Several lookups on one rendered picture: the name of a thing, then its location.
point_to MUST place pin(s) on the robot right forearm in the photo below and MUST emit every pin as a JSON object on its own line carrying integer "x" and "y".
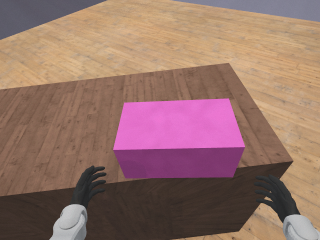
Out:
{"x": 299, "y": 227}

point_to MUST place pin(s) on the robot left hand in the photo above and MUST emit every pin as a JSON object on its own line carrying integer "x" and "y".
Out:
{"x": 83, "y": 192}

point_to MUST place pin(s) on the robot right hand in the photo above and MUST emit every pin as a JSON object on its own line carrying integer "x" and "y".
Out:
{"x": 282, "y": 202}

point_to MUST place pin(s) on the robot left forearm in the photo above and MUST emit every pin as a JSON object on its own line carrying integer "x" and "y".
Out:
{"x": 72, "y": 223}

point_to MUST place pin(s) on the pedestal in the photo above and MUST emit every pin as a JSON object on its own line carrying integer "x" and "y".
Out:
{"x": 51, "y": 133}

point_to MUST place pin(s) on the carton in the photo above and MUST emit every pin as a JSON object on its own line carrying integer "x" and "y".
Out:
{"x": 178, "y": 139}

